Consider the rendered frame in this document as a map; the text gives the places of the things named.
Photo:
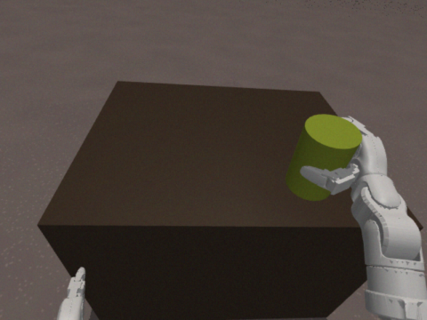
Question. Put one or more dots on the can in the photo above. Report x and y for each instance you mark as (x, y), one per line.
(326, 142)

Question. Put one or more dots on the right robot arm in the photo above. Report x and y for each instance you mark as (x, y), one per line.
(392, 243)

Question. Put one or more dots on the right robot hand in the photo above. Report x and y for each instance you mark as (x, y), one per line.
(369, 158)

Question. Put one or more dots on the left robot hand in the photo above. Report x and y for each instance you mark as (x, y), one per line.
(72, 307)

